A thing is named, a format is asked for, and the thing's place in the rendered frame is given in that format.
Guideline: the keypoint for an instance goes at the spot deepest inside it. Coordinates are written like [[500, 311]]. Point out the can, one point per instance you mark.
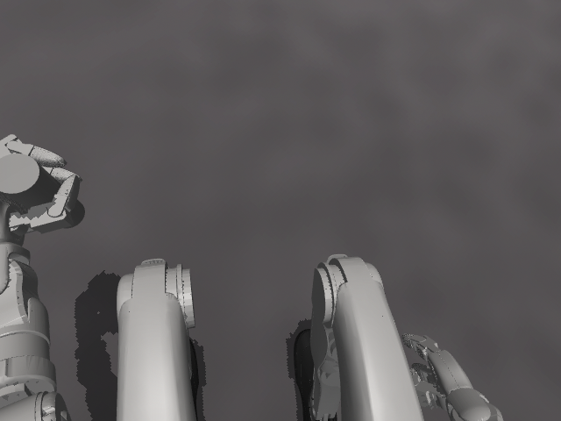
[[25, 181]]

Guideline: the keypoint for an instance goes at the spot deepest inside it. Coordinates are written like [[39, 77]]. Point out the left robot arm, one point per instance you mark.
[[27, 376]]

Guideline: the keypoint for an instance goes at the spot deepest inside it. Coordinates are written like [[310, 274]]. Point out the right robot foot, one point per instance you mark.
[[304, 369]]

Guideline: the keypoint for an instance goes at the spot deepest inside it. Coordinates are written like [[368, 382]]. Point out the right robot arm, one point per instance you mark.
[[467, 404]]

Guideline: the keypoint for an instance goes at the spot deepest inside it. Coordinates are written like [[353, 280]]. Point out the right robot hand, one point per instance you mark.
[[440, 378]]

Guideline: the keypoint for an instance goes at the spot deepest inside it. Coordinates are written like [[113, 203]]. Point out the left robot hand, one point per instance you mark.
[[15, 219]]

